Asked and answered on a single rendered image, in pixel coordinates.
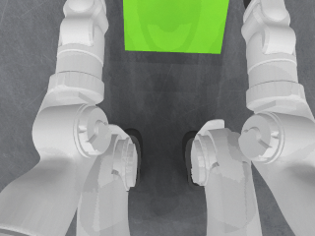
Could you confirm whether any robot right forearm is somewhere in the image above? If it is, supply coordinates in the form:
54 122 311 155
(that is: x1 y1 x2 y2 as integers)
241 0 315 123

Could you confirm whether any robot right thigh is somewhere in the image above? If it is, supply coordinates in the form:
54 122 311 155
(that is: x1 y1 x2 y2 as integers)
191 128 263 236

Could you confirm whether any robot right foot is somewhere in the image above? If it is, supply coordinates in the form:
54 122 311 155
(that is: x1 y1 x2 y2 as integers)
182 131 205 191

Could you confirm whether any robot left upper arm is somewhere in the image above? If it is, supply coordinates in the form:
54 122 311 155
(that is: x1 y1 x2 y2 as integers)
0 103 112 236

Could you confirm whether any robot left forearm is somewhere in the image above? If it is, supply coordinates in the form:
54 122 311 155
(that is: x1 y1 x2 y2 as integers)
31 0 109 139

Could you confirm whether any robot right upper arm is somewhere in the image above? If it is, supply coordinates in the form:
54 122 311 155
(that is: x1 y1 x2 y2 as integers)
238 111 315 236

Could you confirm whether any carton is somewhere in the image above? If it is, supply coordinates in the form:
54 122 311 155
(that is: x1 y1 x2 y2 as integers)
123 0 229 54

